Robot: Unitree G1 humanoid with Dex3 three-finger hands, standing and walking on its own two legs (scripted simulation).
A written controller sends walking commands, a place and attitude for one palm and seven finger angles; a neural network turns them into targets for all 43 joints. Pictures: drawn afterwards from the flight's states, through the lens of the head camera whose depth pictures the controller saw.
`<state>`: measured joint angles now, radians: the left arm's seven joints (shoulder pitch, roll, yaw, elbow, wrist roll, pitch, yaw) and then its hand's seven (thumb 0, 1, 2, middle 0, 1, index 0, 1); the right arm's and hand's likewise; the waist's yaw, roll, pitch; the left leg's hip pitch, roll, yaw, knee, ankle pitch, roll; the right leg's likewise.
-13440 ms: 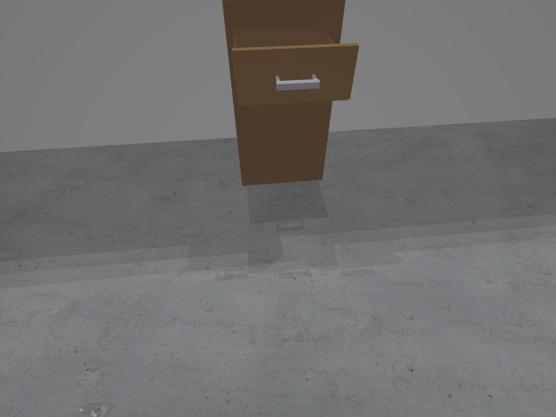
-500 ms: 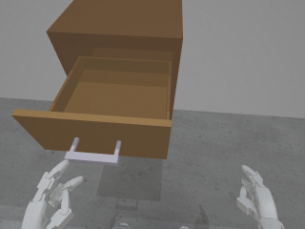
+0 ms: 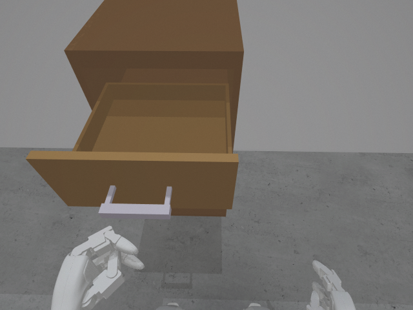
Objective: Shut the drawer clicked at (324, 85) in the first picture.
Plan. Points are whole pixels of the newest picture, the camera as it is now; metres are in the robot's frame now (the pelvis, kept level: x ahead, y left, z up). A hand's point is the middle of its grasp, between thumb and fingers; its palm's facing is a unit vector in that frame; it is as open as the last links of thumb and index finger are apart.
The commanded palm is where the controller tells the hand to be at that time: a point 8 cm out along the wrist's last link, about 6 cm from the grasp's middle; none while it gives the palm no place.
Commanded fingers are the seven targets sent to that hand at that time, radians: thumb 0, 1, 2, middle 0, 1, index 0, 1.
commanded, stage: raise the hand and make a fist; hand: left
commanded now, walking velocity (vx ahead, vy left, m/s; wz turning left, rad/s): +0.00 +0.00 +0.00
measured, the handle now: (138, 201) +0.32 +0.16 +0.03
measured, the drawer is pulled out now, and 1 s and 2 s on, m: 0.30 0.30 0.30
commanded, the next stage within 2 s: bring the fist close to the handle in 1.00 s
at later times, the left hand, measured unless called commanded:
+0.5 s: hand (122, 267) +0.17 +0.12 +0.12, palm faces +0.05 -1.00 -0.03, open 3.2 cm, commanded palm +0.12 +0.17 +0.12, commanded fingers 0.00 0.90 0.90 -1.40 -1.60 -1.40 -1.60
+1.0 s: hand (124, 276) +0.16 +0.12 +0.13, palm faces +0.03 -1.00 -0.07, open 3.3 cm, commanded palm +0.11 +0.17 +0.13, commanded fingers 0.00 0.90 0.90 -1.40 -1.60 -1.40 -1.60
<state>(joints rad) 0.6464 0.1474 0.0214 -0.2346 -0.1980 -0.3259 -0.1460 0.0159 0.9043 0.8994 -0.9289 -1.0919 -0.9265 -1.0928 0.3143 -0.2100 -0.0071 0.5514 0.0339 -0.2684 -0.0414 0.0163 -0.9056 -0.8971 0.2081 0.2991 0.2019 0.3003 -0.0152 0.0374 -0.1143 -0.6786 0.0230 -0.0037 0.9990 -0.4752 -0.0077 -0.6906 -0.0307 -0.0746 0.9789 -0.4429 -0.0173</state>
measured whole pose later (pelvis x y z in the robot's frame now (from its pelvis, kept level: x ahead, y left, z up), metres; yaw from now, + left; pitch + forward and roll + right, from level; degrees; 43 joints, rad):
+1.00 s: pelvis +0.03 -0.02 +0.01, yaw +1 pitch +7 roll +0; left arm 0.88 0.16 -0.02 -0.55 -0.17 -0.28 -0.13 0.02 0.90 0.90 -1.40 -1.60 -1.40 -1.60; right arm 0.27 -0.21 -0.01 0.47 0.05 -0.22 -0.04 0.01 -0.91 -0.90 0.20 0.30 0.20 0.30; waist 0.02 0.06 -0.13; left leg -0.55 0.03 -0.03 0.94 -0.50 -0.03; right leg -0.56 -0.02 -0.10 0.93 -0.48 -0.03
